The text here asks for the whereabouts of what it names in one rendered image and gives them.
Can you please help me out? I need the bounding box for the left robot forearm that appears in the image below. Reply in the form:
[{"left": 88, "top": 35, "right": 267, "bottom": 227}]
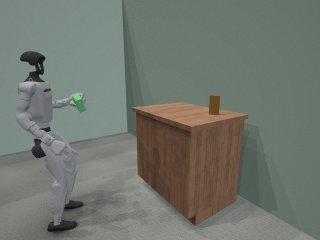
[{"left": 52, "top": 98, "right": 70, "bottom": 109}]

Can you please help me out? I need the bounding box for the right robot hand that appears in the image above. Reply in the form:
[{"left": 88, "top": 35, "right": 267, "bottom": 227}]
[{"left": 49, "top": 140, "right": 79, "bottom": 163}]

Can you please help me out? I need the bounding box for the right robot forearm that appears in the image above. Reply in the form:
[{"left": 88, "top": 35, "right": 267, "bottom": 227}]
[{"left": 17, "top": 113, "right": 56, "bottom": 146}]

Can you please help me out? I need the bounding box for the robot right upper arm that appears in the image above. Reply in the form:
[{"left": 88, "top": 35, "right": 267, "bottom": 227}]
[{"left": 16, "top": 82, "right": 36, "bottom": 122}]

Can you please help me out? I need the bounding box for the left robot thigh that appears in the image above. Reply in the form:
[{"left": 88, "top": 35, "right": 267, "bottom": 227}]
[{"left": 54, "top": 132, "right": 76, "bottom": 178}]

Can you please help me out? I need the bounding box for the sponge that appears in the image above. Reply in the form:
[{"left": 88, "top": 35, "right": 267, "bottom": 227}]
[{"left": 72, "top": 93, "right": 86, "bottom": 113}]

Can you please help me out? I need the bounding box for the robot torso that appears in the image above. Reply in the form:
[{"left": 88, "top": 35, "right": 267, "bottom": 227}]
[{"left": 26, "top": 78, "right": 55, "bottom": 144}]

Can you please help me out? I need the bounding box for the left robot hand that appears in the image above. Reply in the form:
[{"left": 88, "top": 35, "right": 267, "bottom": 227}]
[{"left": 69, "top": 93, "right": 86, "bottom": 107}]

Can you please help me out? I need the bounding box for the table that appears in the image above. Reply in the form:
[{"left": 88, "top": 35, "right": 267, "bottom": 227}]
[{"left": 132, "top": 102, "right": 248, "bottom": 226}]

